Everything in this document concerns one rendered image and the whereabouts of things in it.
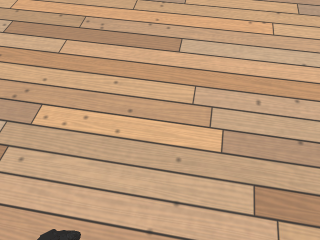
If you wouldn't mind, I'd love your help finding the left robot hand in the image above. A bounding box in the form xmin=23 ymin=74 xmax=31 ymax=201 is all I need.
xmin=37 ymin=229 xmax=81 ymax=240

